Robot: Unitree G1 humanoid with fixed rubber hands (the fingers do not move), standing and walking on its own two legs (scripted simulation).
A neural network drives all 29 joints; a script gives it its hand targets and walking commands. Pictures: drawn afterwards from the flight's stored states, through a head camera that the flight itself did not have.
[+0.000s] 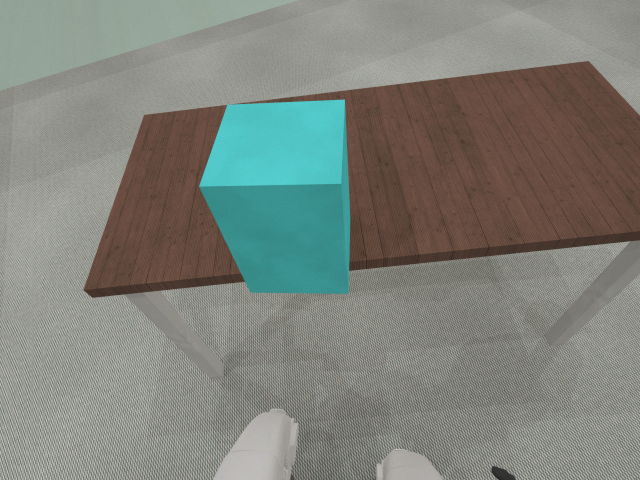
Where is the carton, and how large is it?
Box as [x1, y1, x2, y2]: [199, 100, 349, 293]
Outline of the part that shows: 344,100 233,104 227,105 199,186 250,292 348,293 349,200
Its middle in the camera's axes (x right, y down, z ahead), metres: -0.04 -0.05 +0.61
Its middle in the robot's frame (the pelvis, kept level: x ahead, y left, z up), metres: +0.49 +0.04 +0.02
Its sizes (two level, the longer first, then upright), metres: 0.172 0.166 0.264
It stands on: a table, 0.64 m high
